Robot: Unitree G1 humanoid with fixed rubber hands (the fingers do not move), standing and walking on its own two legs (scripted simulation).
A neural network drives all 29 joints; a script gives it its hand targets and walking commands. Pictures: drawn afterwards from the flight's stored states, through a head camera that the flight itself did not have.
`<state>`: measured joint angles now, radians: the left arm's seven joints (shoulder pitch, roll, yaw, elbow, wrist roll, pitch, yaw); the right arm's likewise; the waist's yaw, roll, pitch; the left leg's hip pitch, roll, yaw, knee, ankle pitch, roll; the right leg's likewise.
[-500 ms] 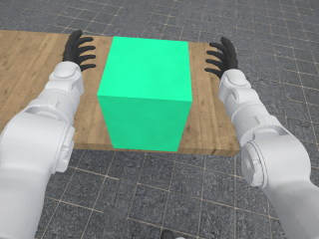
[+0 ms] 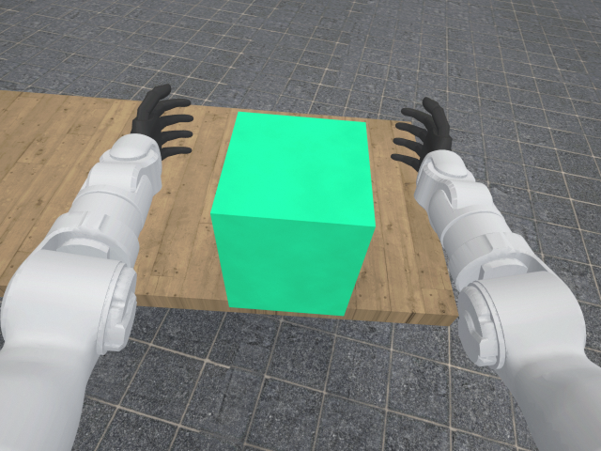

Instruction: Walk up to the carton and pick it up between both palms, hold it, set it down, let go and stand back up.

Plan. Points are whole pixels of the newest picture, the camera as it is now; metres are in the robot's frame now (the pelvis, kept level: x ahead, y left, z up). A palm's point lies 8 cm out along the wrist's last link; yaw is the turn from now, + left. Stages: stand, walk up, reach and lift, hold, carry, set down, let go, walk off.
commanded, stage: set down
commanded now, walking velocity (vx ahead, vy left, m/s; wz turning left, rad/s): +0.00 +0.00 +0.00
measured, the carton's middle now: (293, 219) +0.47 -0.02 +0.00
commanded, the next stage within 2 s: none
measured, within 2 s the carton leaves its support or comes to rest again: neither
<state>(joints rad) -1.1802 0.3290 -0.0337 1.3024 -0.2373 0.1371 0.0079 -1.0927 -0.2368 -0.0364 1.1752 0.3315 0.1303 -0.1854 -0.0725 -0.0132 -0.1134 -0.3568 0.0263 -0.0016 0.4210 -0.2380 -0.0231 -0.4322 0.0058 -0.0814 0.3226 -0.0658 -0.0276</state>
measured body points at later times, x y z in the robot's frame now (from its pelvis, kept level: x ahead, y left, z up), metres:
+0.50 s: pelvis -0.01 +0.00 +0.00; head +0.02 +0.00 +0.45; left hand +0.41 +0.18 +0.08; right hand +0.39 -0.20 +0.07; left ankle -0.03 +0.13 -0.74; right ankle +0.05 -0.10 -0.74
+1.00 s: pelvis +0.00 +0.01 +0.00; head +0.01 +0.01 +0.45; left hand +0.32 +0.22 +0.00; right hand +0.31 -0.18 +0.00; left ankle -0.03 +0.13 -0.74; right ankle +0.05 -0.10 -0.74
